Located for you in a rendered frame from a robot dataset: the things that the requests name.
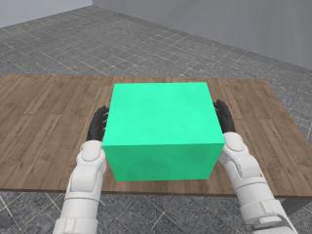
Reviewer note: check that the right robot hand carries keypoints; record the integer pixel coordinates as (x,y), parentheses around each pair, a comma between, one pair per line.
(224,117)

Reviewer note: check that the left robot hand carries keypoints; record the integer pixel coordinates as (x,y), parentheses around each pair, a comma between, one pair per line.
(96,131)

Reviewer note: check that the carton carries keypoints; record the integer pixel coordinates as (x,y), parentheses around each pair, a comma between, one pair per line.
(162,131)

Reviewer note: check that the left robot forearm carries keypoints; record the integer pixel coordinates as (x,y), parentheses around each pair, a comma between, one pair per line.
(80,206)

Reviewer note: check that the table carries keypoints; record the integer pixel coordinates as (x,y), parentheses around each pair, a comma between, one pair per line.
(44,120)

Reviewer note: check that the right robot forearm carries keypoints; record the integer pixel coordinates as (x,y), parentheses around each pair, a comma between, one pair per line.
(258,205)

